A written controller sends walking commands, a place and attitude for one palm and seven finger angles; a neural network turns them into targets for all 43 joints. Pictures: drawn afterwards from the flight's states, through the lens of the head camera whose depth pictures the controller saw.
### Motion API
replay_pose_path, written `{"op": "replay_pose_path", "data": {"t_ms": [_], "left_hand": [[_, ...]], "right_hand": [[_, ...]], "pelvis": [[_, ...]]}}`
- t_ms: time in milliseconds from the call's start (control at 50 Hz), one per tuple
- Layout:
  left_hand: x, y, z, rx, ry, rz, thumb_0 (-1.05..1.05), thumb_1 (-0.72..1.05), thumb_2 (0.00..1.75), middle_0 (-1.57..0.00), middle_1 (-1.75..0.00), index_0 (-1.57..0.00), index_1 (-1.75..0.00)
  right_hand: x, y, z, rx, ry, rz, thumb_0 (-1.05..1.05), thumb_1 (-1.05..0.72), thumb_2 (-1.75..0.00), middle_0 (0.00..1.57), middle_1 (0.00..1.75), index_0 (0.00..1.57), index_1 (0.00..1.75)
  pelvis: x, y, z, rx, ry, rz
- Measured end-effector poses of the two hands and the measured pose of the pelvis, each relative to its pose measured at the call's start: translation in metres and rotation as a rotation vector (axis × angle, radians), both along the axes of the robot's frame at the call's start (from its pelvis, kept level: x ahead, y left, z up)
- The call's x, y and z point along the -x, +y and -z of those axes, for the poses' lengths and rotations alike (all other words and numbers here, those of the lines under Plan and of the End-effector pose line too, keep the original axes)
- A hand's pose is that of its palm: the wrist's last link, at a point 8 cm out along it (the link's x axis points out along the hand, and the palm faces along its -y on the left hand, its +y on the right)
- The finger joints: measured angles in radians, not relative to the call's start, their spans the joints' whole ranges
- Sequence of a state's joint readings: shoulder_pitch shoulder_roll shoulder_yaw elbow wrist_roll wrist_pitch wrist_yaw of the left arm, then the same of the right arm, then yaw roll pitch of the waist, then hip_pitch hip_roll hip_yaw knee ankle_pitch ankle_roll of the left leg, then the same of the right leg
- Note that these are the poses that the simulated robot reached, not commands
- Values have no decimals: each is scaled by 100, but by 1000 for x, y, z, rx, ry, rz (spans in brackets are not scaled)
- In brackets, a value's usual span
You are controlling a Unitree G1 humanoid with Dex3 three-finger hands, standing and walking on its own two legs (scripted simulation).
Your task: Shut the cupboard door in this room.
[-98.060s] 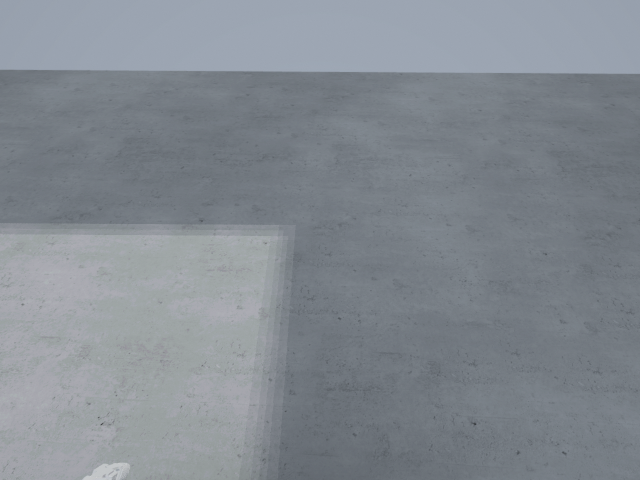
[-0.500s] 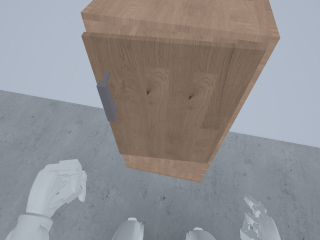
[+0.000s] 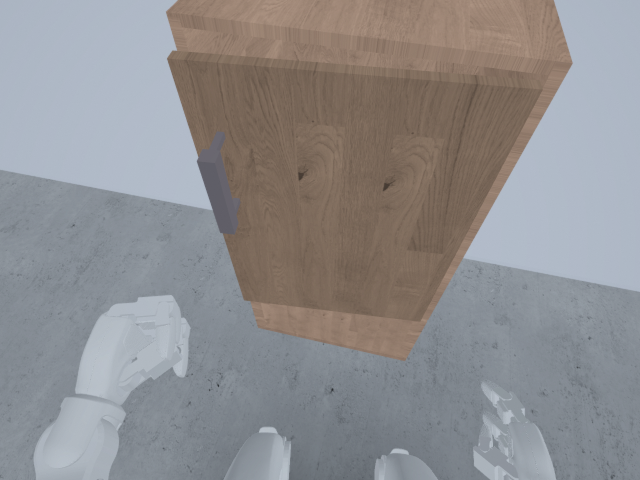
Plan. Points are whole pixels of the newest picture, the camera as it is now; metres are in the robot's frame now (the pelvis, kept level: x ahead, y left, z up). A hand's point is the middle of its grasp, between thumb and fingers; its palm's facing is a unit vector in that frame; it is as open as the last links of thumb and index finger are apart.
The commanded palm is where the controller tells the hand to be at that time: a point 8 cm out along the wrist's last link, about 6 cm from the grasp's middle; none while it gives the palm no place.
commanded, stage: bring the fist close to the handle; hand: left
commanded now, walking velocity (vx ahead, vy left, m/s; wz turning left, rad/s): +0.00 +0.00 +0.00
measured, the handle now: (224, 185) +0.49 +0.18 +0.06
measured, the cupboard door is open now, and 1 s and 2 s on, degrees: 6 6 0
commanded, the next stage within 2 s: push the door shut along its arc in 1.20 s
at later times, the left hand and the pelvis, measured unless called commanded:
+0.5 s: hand (216, 282) +0.33 +0.15 +0.06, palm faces -0.10 -0.99 -0.04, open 3.1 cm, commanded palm +0.32 +0.21 +0.07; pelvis +0.01 +0.00 +0.01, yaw -1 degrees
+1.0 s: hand (244, 237) +0.40 +0.13 +0.07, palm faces -0.08 -1.00 -0.05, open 3.1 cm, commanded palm +0.37 +0.19 +0.07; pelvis +0.01 -0.01 +0.01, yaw -2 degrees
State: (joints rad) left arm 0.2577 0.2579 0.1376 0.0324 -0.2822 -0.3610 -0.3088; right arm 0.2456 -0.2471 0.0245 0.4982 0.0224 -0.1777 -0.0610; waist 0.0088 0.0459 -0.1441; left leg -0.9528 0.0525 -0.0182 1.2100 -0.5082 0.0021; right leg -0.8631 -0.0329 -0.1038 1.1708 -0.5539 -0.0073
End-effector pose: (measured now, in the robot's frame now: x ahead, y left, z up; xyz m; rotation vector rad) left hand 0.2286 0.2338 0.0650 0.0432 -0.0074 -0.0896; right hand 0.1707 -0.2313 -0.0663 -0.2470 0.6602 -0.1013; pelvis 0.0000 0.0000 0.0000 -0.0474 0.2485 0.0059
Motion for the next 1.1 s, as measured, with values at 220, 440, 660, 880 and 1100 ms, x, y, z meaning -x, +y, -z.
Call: {"op": "replay_pose_path", "data": {"t_ms": [220, 440, 660, 880, 1100], "left_hand": [[-47, -11, -3, 11, 9, 15, 2, 90, 90, -130, -150, -130, -150], [-74, -22, -2, 10, -3, 8, 2, 90, 90, -130, -150, -130, -150], [-115, -37, -6, 4, -17, 13, 2, 90, 90, -131, -150, -130, -150], [-151, -48, -6, -4, -11, -12, 2, 90, 90, -130, -150, -130, -150], [-146, -44, -1, -6, 5, -20, 2, 90, 90, -130, -150, -130, -150]], "right_hand": [[19, -3, 1, -4, 69, 41, 1, -90, -90, 21, 30, 20, 30], [31, -10, 5, -1, 148, 64, 1, -90, -90, 20, 30, 20, 30], [37, -14, 13, -12, 195, 80, 1, -90, -90, 20, 30, 20, 30], [61, -24, 22, -20, 280, 120, 1, -90, -90, 20, 30, 20, 30], [84, -36, 25, -19, 355, 160, 1, -90, -90, 20, 30, 20, 30]], "pelvis": [[-3, 4, -7, -8, 6, 10], [-6, 5, -12, -19, 11, 17], [-5, 2, -12, -25, 21, 20], [-4, -4, -12, -36, 40, 31], [-5, -9, -15, -43, 39, 36]]}}
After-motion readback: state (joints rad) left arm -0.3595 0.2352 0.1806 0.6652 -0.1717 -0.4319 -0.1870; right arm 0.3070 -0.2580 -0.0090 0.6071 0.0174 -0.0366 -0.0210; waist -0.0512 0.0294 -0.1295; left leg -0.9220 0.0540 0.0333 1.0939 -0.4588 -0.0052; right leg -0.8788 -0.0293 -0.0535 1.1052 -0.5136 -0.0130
